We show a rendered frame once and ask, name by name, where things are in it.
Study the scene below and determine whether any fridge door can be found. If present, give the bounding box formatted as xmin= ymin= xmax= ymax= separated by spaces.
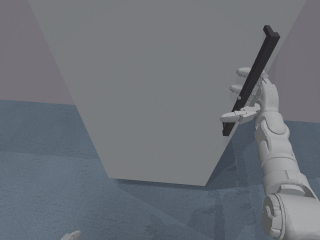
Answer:
xmin=28 ymin=0 xmax=307 ymax=186

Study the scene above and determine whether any right robot forearm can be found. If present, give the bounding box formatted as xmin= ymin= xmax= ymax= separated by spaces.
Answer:
xmin=254 ymin=111 xmax=320 ymax=203

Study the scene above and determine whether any robot left hand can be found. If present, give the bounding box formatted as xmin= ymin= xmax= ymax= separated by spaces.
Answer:
xmin=61 ymin=230 xmax=81 ymax=240

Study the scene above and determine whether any robot right hand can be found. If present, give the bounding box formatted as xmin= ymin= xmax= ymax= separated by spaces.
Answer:
xmin=220 ymin=67 xmax=279 ymax=124

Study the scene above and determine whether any robot right upper arm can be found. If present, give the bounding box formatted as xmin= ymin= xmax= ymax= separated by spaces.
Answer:
xmin=261 ymin=192 xmax=320 ymax=240

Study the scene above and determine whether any handle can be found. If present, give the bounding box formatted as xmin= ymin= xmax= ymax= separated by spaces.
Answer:
xmin=222 ymin=25 xmax=280 ymax=136

